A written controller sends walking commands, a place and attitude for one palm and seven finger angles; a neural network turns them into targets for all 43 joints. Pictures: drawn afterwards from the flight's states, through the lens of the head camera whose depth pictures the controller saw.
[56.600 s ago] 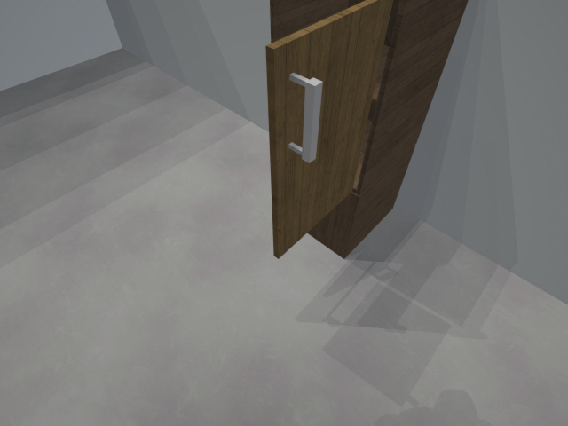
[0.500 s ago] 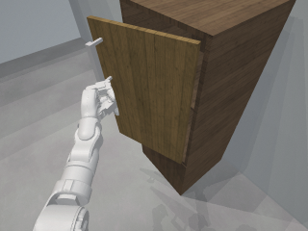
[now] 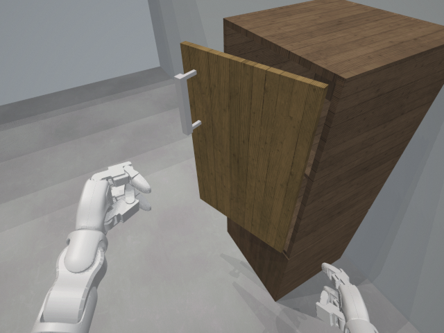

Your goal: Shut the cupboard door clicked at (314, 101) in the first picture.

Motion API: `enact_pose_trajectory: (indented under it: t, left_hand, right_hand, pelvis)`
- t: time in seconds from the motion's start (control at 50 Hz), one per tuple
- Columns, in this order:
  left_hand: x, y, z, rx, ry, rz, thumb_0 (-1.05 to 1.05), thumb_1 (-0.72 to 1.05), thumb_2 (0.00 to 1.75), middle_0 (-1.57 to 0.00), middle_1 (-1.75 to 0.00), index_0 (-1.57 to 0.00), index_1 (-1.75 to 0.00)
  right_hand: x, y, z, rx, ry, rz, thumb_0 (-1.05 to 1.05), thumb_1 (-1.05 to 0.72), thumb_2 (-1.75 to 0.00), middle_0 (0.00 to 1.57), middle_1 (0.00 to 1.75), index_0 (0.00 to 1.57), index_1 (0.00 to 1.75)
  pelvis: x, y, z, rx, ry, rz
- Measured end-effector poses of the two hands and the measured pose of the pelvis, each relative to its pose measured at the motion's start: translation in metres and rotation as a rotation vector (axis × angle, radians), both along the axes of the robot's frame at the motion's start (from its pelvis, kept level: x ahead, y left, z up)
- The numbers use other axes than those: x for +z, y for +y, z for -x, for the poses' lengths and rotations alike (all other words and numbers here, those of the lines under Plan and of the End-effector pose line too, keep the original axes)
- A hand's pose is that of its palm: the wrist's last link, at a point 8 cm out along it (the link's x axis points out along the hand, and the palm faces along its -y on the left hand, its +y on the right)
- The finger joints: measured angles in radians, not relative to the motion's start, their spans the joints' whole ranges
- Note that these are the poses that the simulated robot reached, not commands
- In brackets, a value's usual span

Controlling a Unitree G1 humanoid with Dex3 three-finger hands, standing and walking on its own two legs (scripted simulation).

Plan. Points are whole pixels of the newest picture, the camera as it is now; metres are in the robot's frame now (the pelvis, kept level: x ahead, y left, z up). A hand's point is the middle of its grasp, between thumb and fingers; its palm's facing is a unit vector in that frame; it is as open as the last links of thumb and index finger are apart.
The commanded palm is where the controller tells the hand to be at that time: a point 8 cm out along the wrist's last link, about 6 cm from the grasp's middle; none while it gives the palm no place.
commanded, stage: draw the hand back to the body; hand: left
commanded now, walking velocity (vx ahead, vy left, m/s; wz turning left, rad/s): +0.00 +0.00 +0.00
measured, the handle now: (189, 103) +0.63 +0.15 +0.11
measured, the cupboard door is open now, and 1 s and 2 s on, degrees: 20 20 20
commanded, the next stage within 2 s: step back with the hand held close in 0.84 s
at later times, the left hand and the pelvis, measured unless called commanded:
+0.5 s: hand (37, 230) +0.20 +0.28 +0.16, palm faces +0.45 -0.79 -0.43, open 6.4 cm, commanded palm +0.16 +0.31 +0.18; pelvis +0.02 +0.01 +0.00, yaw +0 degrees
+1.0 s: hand (41, 227) +0.20 +0.27 +0.17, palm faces +0.46 -0.79 -0.41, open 7.4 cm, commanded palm +0.15 +0.31 +0.18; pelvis +0.01 +0.01 +0.00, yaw +0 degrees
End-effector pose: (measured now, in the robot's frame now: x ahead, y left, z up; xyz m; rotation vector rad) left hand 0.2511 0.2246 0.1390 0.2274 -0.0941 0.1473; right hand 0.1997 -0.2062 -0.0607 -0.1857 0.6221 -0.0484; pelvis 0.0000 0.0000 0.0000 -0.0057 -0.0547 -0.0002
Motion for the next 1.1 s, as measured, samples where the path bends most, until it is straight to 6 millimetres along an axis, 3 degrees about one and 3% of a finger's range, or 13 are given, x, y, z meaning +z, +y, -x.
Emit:
enact_pose_trajectory:
  t: [0.2, 0.36, 0.56, 0.74, 0.88, 1.1]
  left_hand:
    - [0.033, 0.038, 0.034, 0.129, -0.087, -0.109, 0.02, 0.89, 0.9, -0.79, -0.94, -0.8, -0.95]
    - [0.025, 0.064, 0.062, 0.206, -0.014, -0.168, 0.02, 0.89, 0.9, -0.58, -0.71, -0.58, -0.71]
    - [0.046, 0.094, 0.104, 0.346, -0.064, -0.259, 0.02, 0.89, 0.9, -0.32, -0.42, -0.32, -0.43]
    - [0.032, 0.084, 0.096, 0.323, -0.057, -0.19, 0.02, 0.89, 0.9, -0.22, -0.32, -0.23, -0.33]
    - [0.045, 0.08, 0.094, 0.295, -0.094, -0.23, 0.02, 0.89, 0.9, -0.21, -0.3, -0.22, -0.31]
    - [0.043, 0.09, 0.089, 0.3, -0.076, -0.287, 0.02, 0.89, 0.9, -0.21, -0.3, -0.21, -0.3]
  right_hand:
    - [-0.022, 0.017, 0.013, 0.018, 0.104, -0.031, 0.01, -0.91, -0.9, 0.2, 0.3, 0.2, 0.3]
    - [-0.028, 0.005, 0.025, -0.029, 0.142, -0.012, 0.01, -0.91, -0.9, 0.21, 0.3, 0.2, 0.3]
    - [-0.017, -0.005, 0.012, -0.035, 0.067, 0.024, 0.01, -0.91, -0.9, 0.2, 0.3, 0.2, 0.3]
    - [-0.012, 0.004, 0.007, -0.009, 0.035, 0.018, 0.01, -0.91, -0.9, 0.2, 0.3, 0.2, 0.3]
    - [-0.013, 0.006, 0.012, -0.013, 0.032, 0.003, 0.01, -0.91, -0.9, 0.2, 0.3, 0.2, 0.3]
    - [-0.024, -0.01, 0.027, -0.056, 0.121, 0.023, 0.01, -0.91, -0.9, 0.21, 0.3, 0.2, 0.3]
  pelvis:
    - [0.003, 0.008, -0.01, 0.002, -0.014, 0.001]
    - [0.003, 0.01, -0.014, -0.007, -0.006, 0.005]
    - [0.002, 0.013, -0.014, 0.001, -0.014, 0.009]
    - [0.002, 0.011, -0.009, 0.003, -0.013, 0.004]
    - [0.002, 0.009, -0.011, -0.004, -0.02, 0.006]
    - [0.001, 0.01, -0.007, 0.005, 0.044, 0.02]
